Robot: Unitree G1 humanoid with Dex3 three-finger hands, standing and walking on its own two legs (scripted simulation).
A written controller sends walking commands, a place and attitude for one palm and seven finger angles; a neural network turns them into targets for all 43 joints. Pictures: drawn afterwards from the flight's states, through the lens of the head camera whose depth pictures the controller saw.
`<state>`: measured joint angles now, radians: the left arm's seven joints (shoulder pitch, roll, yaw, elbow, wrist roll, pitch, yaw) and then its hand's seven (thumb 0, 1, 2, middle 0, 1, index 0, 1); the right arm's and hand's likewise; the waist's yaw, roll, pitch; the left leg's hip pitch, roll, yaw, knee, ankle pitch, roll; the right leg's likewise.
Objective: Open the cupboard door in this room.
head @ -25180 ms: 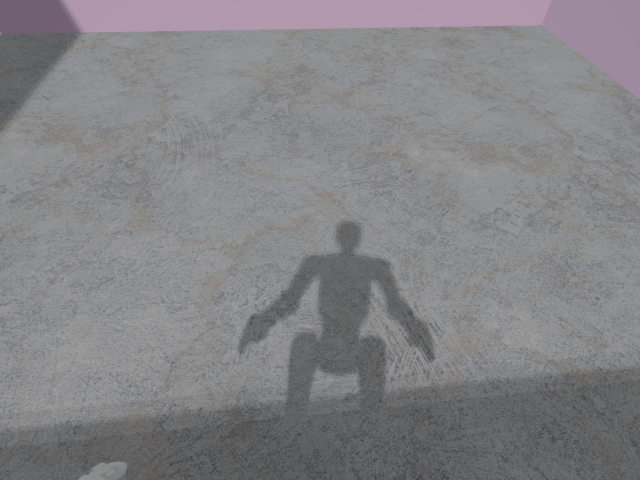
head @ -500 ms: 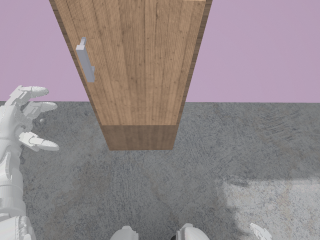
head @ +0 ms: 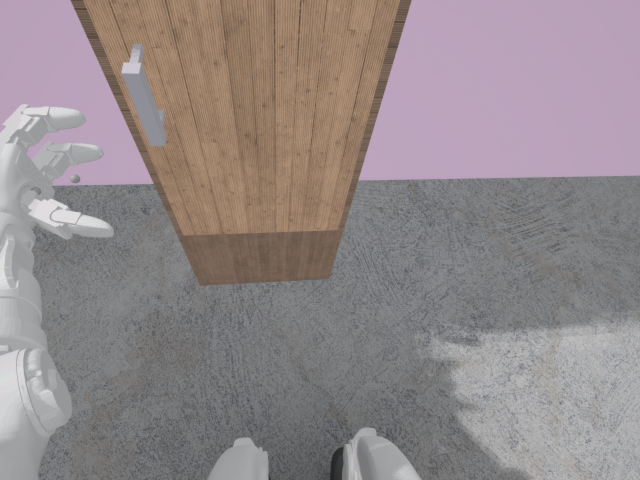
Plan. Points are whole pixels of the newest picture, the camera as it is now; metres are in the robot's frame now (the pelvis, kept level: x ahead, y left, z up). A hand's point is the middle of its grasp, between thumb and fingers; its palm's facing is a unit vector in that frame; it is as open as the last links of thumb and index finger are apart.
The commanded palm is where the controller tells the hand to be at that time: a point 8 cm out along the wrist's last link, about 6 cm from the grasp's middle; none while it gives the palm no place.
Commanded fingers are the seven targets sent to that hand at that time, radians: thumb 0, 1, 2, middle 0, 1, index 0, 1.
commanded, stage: move the hooked fingers beside the handle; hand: left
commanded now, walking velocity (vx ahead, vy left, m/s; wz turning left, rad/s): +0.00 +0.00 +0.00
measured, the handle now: (148, 97) +0.59 +0.23 +0.07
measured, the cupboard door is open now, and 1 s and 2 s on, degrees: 0 0 0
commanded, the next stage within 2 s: slide the fingers in behind the handle in 1.36 s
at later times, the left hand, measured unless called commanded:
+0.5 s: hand (97, 123) +0.53 +0.27 +0.08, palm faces +0.05 -1.00 -0.02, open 14.0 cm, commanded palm +0.52 +0.31 +0.07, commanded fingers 0.00 -0.50 0.30 -0.30 -1.20 -0.30 -1.20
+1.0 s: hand (94, 120) +0.54 +0.28 +0.07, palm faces +0.06 -1.00 -0.02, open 14.0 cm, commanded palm +0.53 +0.31 +0.06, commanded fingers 0.00 -0.50 0.30 -0.30 -1.20 -0.30 -1.20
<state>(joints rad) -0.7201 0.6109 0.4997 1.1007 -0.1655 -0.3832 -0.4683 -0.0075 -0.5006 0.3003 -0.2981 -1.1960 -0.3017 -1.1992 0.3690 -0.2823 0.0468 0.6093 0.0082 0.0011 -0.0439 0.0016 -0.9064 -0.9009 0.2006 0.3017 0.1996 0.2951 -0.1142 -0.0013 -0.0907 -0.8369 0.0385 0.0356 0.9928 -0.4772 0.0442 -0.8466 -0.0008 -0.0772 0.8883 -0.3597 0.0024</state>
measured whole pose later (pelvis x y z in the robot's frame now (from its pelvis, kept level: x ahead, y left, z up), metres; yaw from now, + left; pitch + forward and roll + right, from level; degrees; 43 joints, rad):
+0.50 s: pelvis +0.00 +0.00 -0.01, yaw -1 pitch +24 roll -5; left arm -1.01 0.80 0.55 1.29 -0.06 -0.35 -0.43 -0.01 -0.50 0.30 -0.30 -1.20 -0.30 -1.20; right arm 0.42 -0.30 0.08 0.60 -0.02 0.08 -0.04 0.00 -0.91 -0.90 0.20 0.30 0.20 0.30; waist -0.22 0.01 -0.07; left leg -0.98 0.06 0.02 1.05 -0.49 0.04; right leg -0.98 0.02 -0.09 0.92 -0.36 0.00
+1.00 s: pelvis +0.01 +0.00 -0.01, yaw -2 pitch +26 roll -6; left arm -0.99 0.83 0.57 1.26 -0.05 -0.33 -0.44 -0.01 -0.50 0.30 -0.30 -1.20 -0.30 -1.20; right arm 0.43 -0.29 0.08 0.58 -0.02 0.11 -0.01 0.00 -0.91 -0.90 0.20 0.30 0.20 0.30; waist -0.22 0.02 -0.07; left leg -0.99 0.07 0.01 1.05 -0.51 0.04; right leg -0.98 0.03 -0.09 0.90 -0.36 0.00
